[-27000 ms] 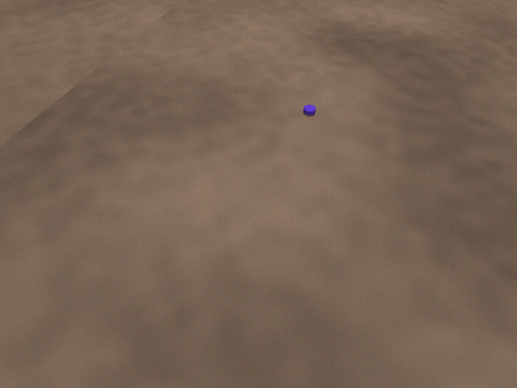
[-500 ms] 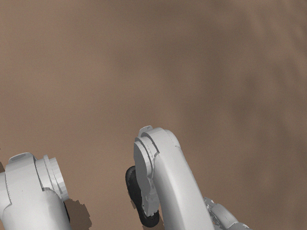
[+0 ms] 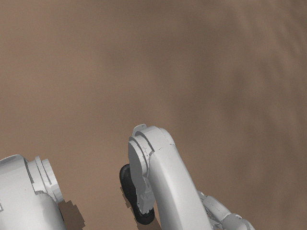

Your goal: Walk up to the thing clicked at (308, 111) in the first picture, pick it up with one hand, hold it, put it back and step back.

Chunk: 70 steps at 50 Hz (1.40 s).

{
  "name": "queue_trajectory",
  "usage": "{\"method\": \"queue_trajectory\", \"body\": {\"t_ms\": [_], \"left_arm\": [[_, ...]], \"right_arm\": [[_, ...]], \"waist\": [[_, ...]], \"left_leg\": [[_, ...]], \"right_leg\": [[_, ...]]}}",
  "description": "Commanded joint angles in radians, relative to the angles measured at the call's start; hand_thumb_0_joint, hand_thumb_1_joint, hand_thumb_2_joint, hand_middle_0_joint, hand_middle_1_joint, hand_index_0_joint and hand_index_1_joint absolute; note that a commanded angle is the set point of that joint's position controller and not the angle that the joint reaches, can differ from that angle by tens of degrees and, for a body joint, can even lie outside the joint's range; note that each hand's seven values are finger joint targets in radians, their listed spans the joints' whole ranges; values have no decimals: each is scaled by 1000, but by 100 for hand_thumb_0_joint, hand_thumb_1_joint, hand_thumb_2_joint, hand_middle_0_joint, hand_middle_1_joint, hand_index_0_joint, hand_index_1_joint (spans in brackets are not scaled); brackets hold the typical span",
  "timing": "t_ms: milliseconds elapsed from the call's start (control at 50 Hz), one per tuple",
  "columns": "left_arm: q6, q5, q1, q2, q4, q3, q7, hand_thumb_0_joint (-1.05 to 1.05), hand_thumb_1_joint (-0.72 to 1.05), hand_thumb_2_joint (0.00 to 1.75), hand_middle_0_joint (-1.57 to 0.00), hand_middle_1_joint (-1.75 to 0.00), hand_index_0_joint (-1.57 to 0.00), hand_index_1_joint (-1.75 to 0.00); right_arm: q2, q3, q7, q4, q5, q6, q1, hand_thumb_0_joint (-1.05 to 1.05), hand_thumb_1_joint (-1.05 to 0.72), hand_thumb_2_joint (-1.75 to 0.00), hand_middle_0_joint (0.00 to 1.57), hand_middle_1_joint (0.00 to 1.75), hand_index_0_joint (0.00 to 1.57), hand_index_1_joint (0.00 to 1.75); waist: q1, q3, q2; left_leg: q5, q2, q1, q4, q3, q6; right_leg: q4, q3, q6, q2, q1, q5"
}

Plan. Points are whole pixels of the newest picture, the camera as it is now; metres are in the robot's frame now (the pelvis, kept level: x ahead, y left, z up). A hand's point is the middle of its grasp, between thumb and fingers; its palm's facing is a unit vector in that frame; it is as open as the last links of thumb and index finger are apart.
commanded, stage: rest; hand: left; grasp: from above
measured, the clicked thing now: out of the picture +0.41 +0.34 -0.27
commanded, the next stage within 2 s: open in 0.16 s
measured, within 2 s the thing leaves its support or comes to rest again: neither
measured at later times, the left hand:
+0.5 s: hand out of the picture +0.39 +0.34 -0.24, palm faces -0.45 -0.17 -0.88, open 11.1 cm
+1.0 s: hand out of the picture +0.40 +0.35 -0.25, palm faces -0.43 -0.18 -0.88, open 14.4 cm
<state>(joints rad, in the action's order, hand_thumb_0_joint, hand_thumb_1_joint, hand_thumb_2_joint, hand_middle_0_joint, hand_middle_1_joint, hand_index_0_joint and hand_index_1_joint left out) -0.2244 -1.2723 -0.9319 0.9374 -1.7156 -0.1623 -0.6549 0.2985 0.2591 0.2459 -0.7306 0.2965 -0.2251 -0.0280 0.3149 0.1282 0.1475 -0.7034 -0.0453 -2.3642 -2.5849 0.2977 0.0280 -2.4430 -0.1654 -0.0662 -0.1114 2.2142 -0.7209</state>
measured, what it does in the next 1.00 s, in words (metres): stands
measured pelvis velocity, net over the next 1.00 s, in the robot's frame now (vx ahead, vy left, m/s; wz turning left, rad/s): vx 0.00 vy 0.00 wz -0.02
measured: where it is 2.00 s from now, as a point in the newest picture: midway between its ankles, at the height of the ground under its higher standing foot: (102, 221)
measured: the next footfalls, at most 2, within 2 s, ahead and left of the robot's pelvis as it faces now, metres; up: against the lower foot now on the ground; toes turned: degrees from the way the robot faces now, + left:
none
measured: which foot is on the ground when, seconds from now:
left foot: down 0.00-1.00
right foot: down 0.00-1.00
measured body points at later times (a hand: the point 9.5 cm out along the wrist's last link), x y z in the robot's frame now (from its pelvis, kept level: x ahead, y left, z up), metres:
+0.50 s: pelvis +0.00 +0.00 +0.00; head +0.24 +0.14 +0.35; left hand +0.41 +0.35 -0.19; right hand +0.09 -0.25 -0.06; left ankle +0.06 +0.14 -0.26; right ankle +0.10 -0.12 -0.26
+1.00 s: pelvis +0.00 +0.00 +0.00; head +0.25 +0.16 +0.34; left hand +0.42 +0.36 -0.20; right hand +0.09 -0.24 -0.05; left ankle +0.06 +0.14 -0.26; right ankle +0.10 -0.12 -0.26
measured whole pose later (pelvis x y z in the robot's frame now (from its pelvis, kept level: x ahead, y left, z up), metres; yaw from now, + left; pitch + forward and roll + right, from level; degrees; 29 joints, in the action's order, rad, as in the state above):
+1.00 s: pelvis +0.00 +0.00 +0.00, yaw -1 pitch +24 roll -15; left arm -0.21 -1.24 -0.94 0.99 -1.72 -0.13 -0.66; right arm 0.33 0.31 0.28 -0.71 0.31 -0.27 -0.03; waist 0.33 0.16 0.17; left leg -0.71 -0.04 -2.35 -2.59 0.32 0.02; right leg -2.42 -0.19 -0.07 -0.12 2.18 -0.72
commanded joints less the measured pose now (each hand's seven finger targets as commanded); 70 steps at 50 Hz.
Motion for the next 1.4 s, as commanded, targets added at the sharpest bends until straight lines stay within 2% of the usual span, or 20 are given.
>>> {"method": "queue_trajectory", "body": {"t_ms": [0,20,40,80,100,240,320,420,520,580,600,660,720,800,820,840,880,1020,1180,1380], "left_arm": [[-11,26,-243,206,97,29,-28,0,51,72,-90,-69,-92,-67],[-10,16,-242,216,79,34,-26,0,52,70,-90,-70,-92,-68],[-11,29,-206,260,82,-21,-35,0,51,69,-89,-69,-91,-66],[-20,35,-191,251,67,-21,-39,0,51,71,-90,-68,-91,-66],[-23,25,-216,209,64,21,-35,0,51,73,-89,-69,-91,-67],[-36,23,-215,245,47,23,-40,0,52,66,-88,-68,-91,-65],[-38,19,-216,245,42,31,-42,0,20,65,-57,-69,-60,-66],[-38,29,-222,249,52,30,-60,0,-20,70,-36,-72,-36,-71],[-39,30,-244,237,82,49,-69,0,-35,82,-24,-83,-24,-83],[-38,35,-239,261,84,30,-84,0,-42,88,-18,-90,-17,-90],[-35,30,-250,224,90,66,-80,0,-45,90,-16,-91,-15,-91],[-23,33,-239,226,82,73,-77,0,-52,96,-13,-93,-10,-95],[-9,37,-245,235,84,63,-73,0,-58,102,-8,-95,-5,-99],[13,35,-219,258,53,26,-71,0,-61,104,-6,-96,-2,-100],[13,35,-237,239,66,49,-62,0,-61,105,-6,-95,-2,-99],[17,35,-223,274,56,17,-62,0,-60,103,-6,-96,-2,-100],[17,43,-223,290,79,6,-53,0,-61,104,-6,-96,-2,-100],[2,58,-224,259,99,24,-21,0,-58,101,-5,-97,-2,-100],[-43,48,-218,247,81,52,-3,0,-52,97,-4,-101,-4,-101],[-45,13,-211,273,132,31,-71,0,-51,97,-5,-100,-7,-98]], "right_arm": [[317,-88,-8,12,-2,-6,-130,0,-90,-90,20,30,20,30],[320,-85,-5,13,-1,-7,-140,0,-90,-90,20,30,20,30],[334,-88,-10,0,-5,-1,-156,0,-90,-90,20,30,20,30],[317,-76,-12,3,-3,2,-154,0,-90,-90,20,30,20,30],[324,-77,-11,12,1,-1,-145,0,-90,-90,20,30,20,30],[328,-55,-8,12,5,-9,-127,0,-90,-90,20,30,20,30],[344,-58,-4,18,11,-17,-138,0,-89,-90,20,30,20,30],[335,-42,-3,12,9,-24,-126,0,-89,-90,20,30,20,30],[356,-53,-3,14,13,-31,-129,0,-89,-90,20,30,20,30],[356,-51,-5,12,8,-34,-123,0,-89,-90,20,30,20,30],[353,-58,-3,-9,5,-39,-132,0,-89,-90,20,30,20,30],[354,-60,-1,3,8,-45,-118,0,-89,-90,20,30,20,30],[355,-58,3,7,7,-48,-133,0,-89,-90,20,30,20,30],[355,-50,13,4,5,-52,-137,0,-89,-90,20,30,20,30],[361,-53,17,17,5,-58,-126,0,-89,-90,20,30,20,30],[356,-47,20,9,8,-57,-136,0,-89,-90,20,30,20,30],[360,-53,20,11,0,-57,-119,0,-89,-90,20,30,20,30],[355,-51,24,9,6,-50,-152,0,-89,-90,20,30,20,30],[353,-34,16,27,2,-41,-145,0,-88,-90,20,30,20,30],[362,-42,6,33,5,-34,-127,0,-89,-90,20,30,20,30]], "waist": [[26,-619,-511],[36,-606,-502],[20,-624,-477],[15,-619,-470],[31,-597,-495],[37,-560,-460],[45,-559,-482],[41,-561,-458],[51,-570,-469],[47,-565,-452],[46,-554,-471],[47,-537,-477],[44,-567,-496],[41,-575,-518],[44,-555,-545],[40,-564,-536],[26,-572,-566],[52,-600,-533],[58,-531,-497],[30,-576,-519]], "left_leg": [[187,-30,498,261,-133,-28],[186,-28,492,253,-139,-32],[204,-29,494,258,-133,-32],[208,-28,483,254,-135,-32],[200,-29,486,261,-134,-30],[152,-31,465,260,-126,-31],[163,-30,482,258,-127,-30],[160,-34,473,250,-119,-30],[158,-35,478,249,-121,-31],[147,-36,460,249,-124,-32],[144,-33,472,253,-124,-28],[109,-35,463,259,-127,-28],[151,-36,495,258,-124,-26],[212,-37,526,262,-108,-17],[210,-37,526,272,-108,-14],[212,-37,529,271,-106,-15],[215,-39,545,280,-101,-8],[248,-38,530,252,-112,-20],[158,-34,493,266,-104,-24],[185,-38,520,274,-110,-18]], "right_leg": [[215,-122,84,-30,-298,282],[217,-120,81,-28,-302,288],[230,-127,77,-29,-318,298],[229,-118,76,-28,-331,303],[223,-122,80,-29,-310,297],[233,-128,78,-33,-299,250],[228,-129,77,-33,-304,264],[229,-138,74,-32,-297,262],[239,-130,75,-36,-312,261],[250,-120,74,-37,-328,251],[236,-129,77,-32,-292,243],[248,-118,80,-35,-293,210],[241,-124,78,-37,-306,253],[209,-143,76,-29,-299,311],[203,-144,80,-29,-283,303],[205,-146,78,-29,-296,308],[196,-144,82,-28,-291,303],[215,-142,75,-33,-337,345],[227,-150,75,-28,-293,260],[225,-144,80,-39,-309,279]]}}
